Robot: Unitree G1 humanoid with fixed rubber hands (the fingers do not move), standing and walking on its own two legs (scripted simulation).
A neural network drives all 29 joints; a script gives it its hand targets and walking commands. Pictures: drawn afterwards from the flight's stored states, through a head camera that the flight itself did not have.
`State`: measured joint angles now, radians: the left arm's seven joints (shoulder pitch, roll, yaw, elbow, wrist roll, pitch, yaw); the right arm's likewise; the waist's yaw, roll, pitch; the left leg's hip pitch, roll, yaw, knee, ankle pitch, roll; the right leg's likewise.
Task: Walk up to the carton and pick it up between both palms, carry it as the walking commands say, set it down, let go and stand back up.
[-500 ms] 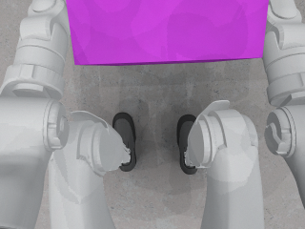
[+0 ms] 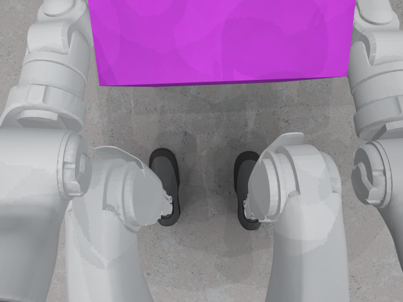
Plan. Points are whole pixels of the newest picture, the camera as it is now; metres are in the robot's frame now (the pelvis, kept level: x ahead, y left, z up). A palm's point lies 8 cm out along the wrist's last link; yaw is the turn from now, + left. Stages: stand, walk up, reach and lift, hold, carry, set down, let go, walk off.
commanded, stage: reach and lift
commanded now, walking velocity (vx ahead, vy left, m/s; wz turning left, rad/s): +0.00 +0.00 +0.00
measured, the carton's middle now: (215, 5) +0.54 -0.05 -0.23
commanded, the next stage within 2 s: none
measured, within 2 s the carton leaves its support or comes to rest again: leaves its support in 0.24 s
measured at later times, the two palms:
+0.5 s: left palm out of the picture +0.56 +0.15 -0.12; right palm out of the picture +0.53 -0.23 -0.13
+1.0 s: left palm out of the picture +0.56 +0.15 -0.07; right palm out of the picture +0.53 -0.23 -0.06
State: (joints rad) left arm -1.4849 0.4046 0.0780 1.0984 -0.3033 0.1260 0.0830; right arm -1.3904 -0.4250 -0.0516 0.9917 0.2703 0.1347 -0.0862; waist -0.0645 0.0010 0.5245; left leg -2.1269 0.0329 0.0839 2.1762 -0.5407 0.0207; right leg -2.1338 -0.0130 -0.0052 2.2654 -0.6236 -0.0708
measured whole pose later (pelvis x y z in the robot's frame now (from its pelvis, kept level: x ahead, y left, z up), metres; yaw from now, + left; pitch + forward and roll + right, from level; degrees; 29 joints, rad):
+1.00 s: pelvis -0.01 +0.02 +0.03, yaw -1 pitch +23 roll +1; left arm -1.35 0.41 0.08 0.67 -0.22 0.48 0.16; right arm -1.39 -0.48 -0.05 0.75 0.24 0.44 -0.05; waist -0.06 0.00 0.53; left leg -1.99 -0.01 0.06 2.11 -0.52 0.03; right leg -1.96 -0.01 -0.01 2.17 -0.61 -0.03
